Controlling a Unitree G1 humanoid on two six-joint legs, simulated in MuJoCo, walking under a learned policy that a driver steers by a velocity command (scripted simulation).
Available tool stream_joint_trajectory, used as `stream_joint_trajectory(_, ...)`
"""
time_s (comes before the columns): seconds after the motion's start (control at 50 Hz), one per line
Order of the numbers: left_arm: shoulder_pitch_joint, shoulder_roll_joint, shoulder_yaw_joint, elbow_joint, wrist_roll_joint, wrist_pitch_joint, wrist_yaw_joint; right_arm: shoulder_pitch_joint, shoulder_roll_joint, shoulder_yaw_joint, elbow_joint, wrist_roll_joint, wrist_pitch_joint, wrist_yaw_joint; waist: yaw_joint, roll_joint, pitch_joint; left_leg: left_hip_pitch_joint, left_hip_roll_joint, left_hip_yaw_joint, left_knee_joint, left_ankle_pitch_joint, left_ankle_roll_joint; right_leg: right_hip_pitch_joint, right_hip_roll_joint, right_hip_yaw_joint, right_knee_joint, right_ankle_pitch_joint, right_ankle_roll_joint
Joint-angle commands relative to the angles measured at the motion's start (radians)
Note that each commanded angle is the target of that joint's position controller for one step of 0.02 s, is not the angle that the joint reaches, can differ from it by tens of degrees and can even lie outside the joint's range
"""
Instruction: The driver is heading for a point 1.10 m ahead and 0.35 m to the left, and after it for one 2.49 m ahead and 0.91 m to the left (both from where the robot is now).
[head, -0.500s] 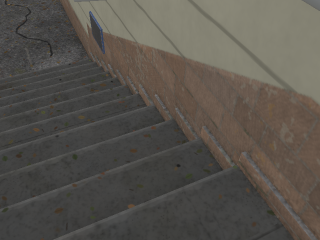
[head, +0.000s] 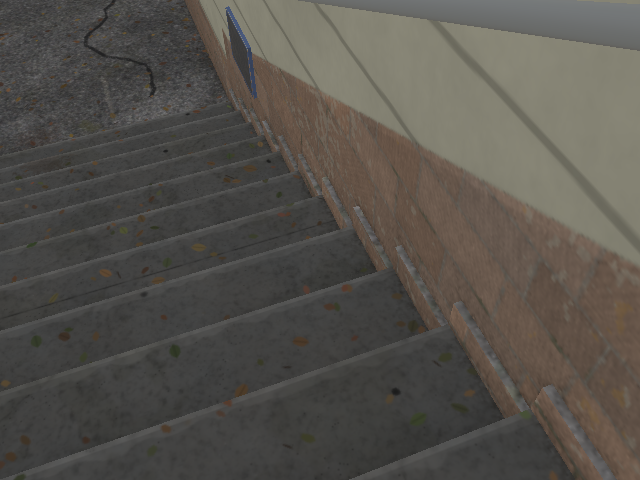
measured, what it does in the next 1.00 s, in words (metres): walks ahead: left foot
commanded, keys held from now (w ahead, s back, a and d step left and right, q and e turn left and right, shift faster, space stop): no key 0.74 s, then w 0.26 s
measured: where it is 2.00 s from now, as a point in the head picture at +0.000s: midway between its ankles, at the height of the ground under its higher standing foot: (325, 460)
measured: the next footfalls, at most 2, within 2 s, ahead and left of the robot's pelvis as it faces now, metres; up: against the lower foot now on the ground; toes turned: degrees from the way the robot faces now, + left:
left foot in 0.22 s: +0.22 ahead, +0.15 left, +0.00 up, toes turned +2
right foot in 1.54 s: +0.44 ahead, -0.04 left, +0.00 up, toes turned -5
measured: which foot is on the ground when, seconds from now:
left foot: up 0.00-0.20, down 0.22-1.00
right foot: down 0.00-1.00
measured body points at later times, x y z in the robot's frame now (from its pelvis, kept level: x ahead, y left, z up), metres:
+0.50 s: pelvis +0.12 +0.06 -0.02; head +0.14 +0.07 +0.43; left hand +0.12 +0.29 -0.18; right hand +0.22 -0.16 -0.16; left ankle +0.18 +0.15 -0.75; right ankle +0.02 -0.08 -0.75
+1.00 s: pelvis +0.15 +0.08 -0.02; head +0.15 +0.09 +0.43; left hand +0.07 +0.29 -0.19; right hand +0.20 -0.17 -0.16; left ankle +0.20 +0.15 -0.75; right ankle +0.02 -0.08 -0.75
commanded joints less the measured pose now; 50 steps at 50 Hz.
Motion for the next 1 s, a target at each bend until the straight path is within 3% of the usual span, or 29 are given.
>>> stream_joint_trajectory(0.02, -0.02, 0.064, -0.013, -0.048, -0.015, -0.005, 0.017, 0.136, 0.052, 0.023, 0.015, 0.006, 0.029, -0.003, -0.075, -0.159, -0.006, 0.215, -0.055, 0.076, -0.168, 0.161, -0.008, -0.155, -0.2, 0.035, -0.048, 0.726, -0.094)
stream_joint_trajectory(0.04, -0.035, 0.108, -0.004, -0.058, 0.095, -0.032, -0.042, 0.038, 0.031, 0.026, -0.02, 0.005, 0.035, 0.047, -0.075, -0.188, -0.06, 0.184, 0.0, 0.014, -0.17, 0.222, -0.022, -0.144, -0.255, 0.077, -0.094, 0.701, -0.148)
stream_joint_trajectory(0.06, -0.064, 0.148, 0.017, -0.065, 0.086, -0.042, -0.061, 0.049, -0.019, 0.013, -0.018, 0.008, 0.042, 0.057, -0.086, -0.133, -0.046, 0.147, 0.009, -0.012, -0.209, 0.205, -0.024, -0.075, -0.287, 0.089, -0.084, 0.693, -0.181)
stream_joint_trajectory(0.1, -0.024, 0.137, 0.021, -0.04, 0.065, -0.04, -0.067, 0.025, -0.059, 0.003, -0.018, 0.004, 0.045, 0.046, -0.079, -0.072, -0.052, 0.084, 0.028, -0.04, -0.299, 0.187, -0.02, 0.045, -0.312, 0.098, -0.036, 0.75, -0.178)
stream_joint_trajectory(0.14, 0.005, 0.113, 0.022, -0.026, 0.041, -0.021, -0.057, -0.02, -0.05, 0.005, -0.016, 0.011, 0.045, 0.031, -0.053, -0.093, -0.058, 0.076, 0.025, -0.017, -0.371, 0.137, -0.013, 0.126, -0.324, 0.112, -0.002, 0.739, -0.175)
stream_joint_trajectory(0.18, 0.0, 0.117, 0.031, -0.029, 0.032, 0.002, -0.054, -0.065, -0.039, 0.007, -0.014, 0.014, 0.04, 0.025, -0.03, -0.093, -0.06, 0.129, 0.009, 0.009, -0.439, 0.131, -0.004, 0.141, -0.31, 0.111, 0.045, 0.633, -0.144)
stream_joint_trajectory(0.2, 0.033, 0.018, 0.001, -0.032, -0.03, 0.026, 0.004, -0.049, 0.003, 0.023, -0.009, -0.012, 0.012, 0.013, 0.01, -0.138, -0.073, 0.236, -0.09, 0.112, -0.489, 0.095, 0.011, 0.139, -0.231, 0.082, 0.103, 0.547, -0.05)
stream_joint_trajectory(0.22, 0.08, 0.029, -0.002, -0.012, -0.024, 0.04, 0.027, -0.014, -0.002, 0.02, 0.012, -0.009, -0.018, 0.005, -0.003, -0.095, -0.067, 0.347, -0.064, 0.075, -0.568, 0.249, 0.016, 0.087, -0.193, 0.082, 0.17, 0.453, -0.011)
stream_joint_trajectory(0.24, 0.116, 0.044, -0.002, -0.013, -0.014, 0.045, 0.045, 0.084, -0.067, 0.006, 0.039, -0.014, -0.044, -0.002, -0.015, -0.035, -0.117, 0.527, 0.043, -0.015, -0.496, 0.604, 0.034, -0.012, -0.165, 0.074, 0.276, 0.294, 0.02)
stream_joint_trajectory(0.26, 0.191, 0.006, -0.009, -0.001, -0.026, 0.055, 0.052, 0.14, -0.087, 0.0, 0.08, -0.002, -0.049, -0.012, -0.002, 0.082, -0.218, 0.739, 0.146, -0.118, -0.432, 0.866, 0.135, -0.171, -0.112, 0.027, 0.366, -0.053, 0.053)
stream_joint_trajectory(0.28, 0.143, 0.051, -0.011, -0.048, 0.002, 0.047, -0.041, 0.008, -0.045, 0.029, 0.033, 0.102, -0.044, 0.043, 0.029, 0.168, -0.303, 0.683, 0.192, -0.244, -0.526, 0.785, 0.188, -0.167, -0.077, 0.009, 0.333, -0.27, 0.123)
stream_joint_trajectory(0.3, 0.046, 0.097, 0.016, -0.076, -0.003, 0.059, -0.069, -0.116, -0.046, 0.029, 0.022, 0.101, -0.035, 0.075, 0.075, 0.055, -0.147, 0.496, 0.114, -0.144, -0.505, 0.617, 0.097, -0.094, -0.125, 0.029, 0.233, -0.232, 0.131)
stream_joint_trajectory(0.32, -0.026, 0.079, 0.011, -0.098, -0.004, 0.063, -0.075, -0.121, -0.082, 0.01, 0.037, 0.085, -0.019, 0.093, 0.047, 0.051, -0.088, 0.419, 0.04, -0.079, -0.499, 0.424, 0.054, -0.109, -0.103, 0.01, 0.203, -0.188, 0.134)
stream_joint_trajectory(0.34, 0.005, 0.09, 0.016, -0.09, 0.0, 0.068, -0.078, -0.065, -0.103, -0.006, 0.055, 0.07, -0.005, 0.099, 0.025, 0.075, -0.09, 0.458, 0.016, -0.076, -0.518, 0.231, 0.046, -0.151, -0.087, -0.007, 0.217, -0.231, 0.119)
stream_joint_trajectory(0.36, 0.085, 0.032, 0.002, -0.01, 0.007, 0.099, -0.01, 0.034, -0.062, 0.009, 0.058, -0.025, 0.015, 0.026, -0.013, 0.021, -0.119, 0.496, 0.081, -0.14, -0.581, 0.121, 0.094, -0.119, -0.08, 0.007, 0.223, -0.311, 0.088)
stream_joint_trajectory(0.38, 0.088, -0.007, -0.013, 0.0, 0.005, 0.109, 0.024, 0.036, -0.068, 0.002, 0.077, -0.011, 0.023, -0.009, -0.007, 0.048, -0.062, 0.46, 0.08, -0.16, -0.608, 0.049, 0.099, -0.13, -0.093, 0.013, 0.226, -0.299, 0.077)
stream_joint_trajectory(0.4, 0.041, 0.012, -0.013, -0.007, -0.007, 0.108, 0.036, 0.001, -0.057, 0.005, 0.068, 0.004, 0.022, -0.028, -0.01, 0.041, -0.028, 0.44, 0.077, -0.17, -0.616, 0.087, 0.089, -0.129, -0.101, 0.033, 0.197, -0.245, 0.08)
stream_joint_trajectory(0.44, -0.015, 0.044, -0.011, -0.009, -0.012, 0.097, 0.044, -0.022, -0.055, 0.004, 0.078, 0.017, 0.016, -0.039, -0.006, 0.019, -0.047, 0.493, 0.051, -0.135, -0.569, 0.292, 0.076, -0.105, -0.119, 0.054, 0.14, -0.166, 0.086)
stream_joint_trajectory(0.48, -0.024, 0.052, -0.014, 0.013, -0.017, 0.087, 0.044, 0.014, -0.053, 0.0, 0.103, 0.023, 0.013, -0.039, -0.023, 0.001, -0.087, 0.576, 0.029, -0.095, -0.524, 0.439, 0.069, -0.093, -0.131, 0.065, 0.119, -0.126, 0.092)
stream_joint_trajectory(0.52, -0.03, 0.038, -0.023, 0.035, -0.008, 0.093, 0.052, 0.026, -0.045, -0.003, 0.124, 0.026, 0.019, -0.033, -0.025, -0.01, -0.081, 0.587, 0.025, -0.078, -0.515, 0.451, 0.069, -0.078, -0.14, 0.07, 0.103, -0.12, 0.084)
stream_joint_trajectory(0.74, -0.059, 0.029, -0.047, 0.092, -0.001, 0.094, 0.059, 0.031, -0.033, -0.004, 0.192, 0.025, 0.04, -0.027, -0.037, -0.061, 0.021, 0.533, -0.012, -0.056, -0.583, 0.208, 0.03, -0.08, -0.177, 0.1, 0.011, -0.092, 0.067)
stream_joint_trajectory(0.78, -0.025, 0.046, -0.039, 0.104, 0.006, 0.096, 0.057, 0.041, -0.042, -0.006, 0.2, 0.026, 0.047, -0.027, -0.029, -0.081, 0.019, 0.503, -0.055, -0.023, -0.556, -0.007, 0.038, -0.077, -0.162, 0.104, -0.008, -0.306, 0.046)
stream_joint_trajectory(0.84, 0.014, 0.094, -0.022, 0.091, 0.004, 0.102, 0.06, -0.012, -0.044, -0.011, 0.165, 0.009, 0.053, -0.016, 0.004, -0.175, 0.141, 0.243, -0.141, 0.08, -0.398, -0.226, 0.033, -0.066, -0.251, 0.253, -0.112, -0.601, -0.038)
stream_joint_trajectory(0.86, 0.034, 0.112, -0.015, 0.093, 0.003, 0.101, 0.065, -0.051, -0.03, -0.007, 0.139, 0.003, 0.046, -0.009, 0.017, -0.201, 0.197, 0.136, -0.137, 0.112, -0.339, -0.2, 0.027, -0.036, -0.311, 0.306, -0.151, -0.606, -0.068)
stream_joint_trajectory(0.88, 0.043, 0.093, -0.017, 0.093, 0.005, 0.099, 0.071, -0.075, -0.022, -0.001, 0.114, 0.002, 0.035, 0.002, 0.024, -0.216, 0.221, 0.077, -0.106, 0.106, -0.279, -0.179, 0.03, -0.009, -0.36, 0.334, -0.165, -0.53, -0.093)
stream_joint_trajectory(0.92, 0.027, 0.111, -0.006, 0.077, 0.023, 0.08, 0.071, -0.09, -0.036, -0.003, 0.08, 0.017, 0.014, 0.01, 0.017, -0.194, 0.231, 0.025, -0.065, 0.082, -0.271, -0.178, 0.029, 0.049, -0.375, 0.305, -0.142, -0.306, -0.108)
stream_joint_trajectory(0.96, -0.022, 0.129, 0.006, 0.06, 0.026, 0.063, 0.059, -0.001, -0.038, -0.008, 0.091, 0.014, 0.0, 0.014, -0.033, -0.177, 0.189, 0.184, -0.08, 0.099, -0.392, -0.154, 0.035, 0.015, -0.325, 0.227, -0.046, -0.205, -0.078)
stream_joint_trajectory(0.98, -0.036, 0.114, 0.005, 0.051, 0.019, 0.063, 0.05, 0.118, -0.048, -0.014, 0.133, 0.003, -0.005, 0.018, -0.079, -0.138, 0.139, 0.371, -0.112, 0.103, -0.442, -0.116, 0.045, -0.075, -0.28, 0.19, 0.044, -0.219, -0.056)
stream_joint_trajectory(1.0, -0.05, 0.067, -0.012, 0.027, 0.013, 0.063, 0.041, 0.242, -0.096, -0.036, 0.178, 0.006, -0.015, 0.015, -0.134, -0.007, 0.084, 0.547, -0.096, 0.009, -0.502, -0.216, 0.069, -0.199, -0.188, 0.108, 0.22, -0.212, -0.018)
